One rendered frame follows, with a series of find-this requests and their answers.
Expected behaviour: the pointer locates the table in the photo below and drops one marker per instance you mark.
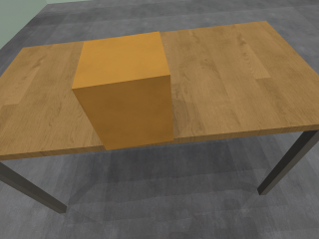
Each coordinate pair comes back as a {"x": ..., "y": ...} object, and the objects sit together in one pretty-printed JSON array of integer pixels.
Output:
[{"x": 227, "y": 81}]

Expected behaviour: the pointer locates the carton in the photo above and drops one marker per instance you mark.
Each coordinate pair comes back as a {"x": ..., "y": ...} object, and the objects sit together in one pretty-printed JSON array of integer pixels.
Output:
[{"x": 123, "y": 85}]

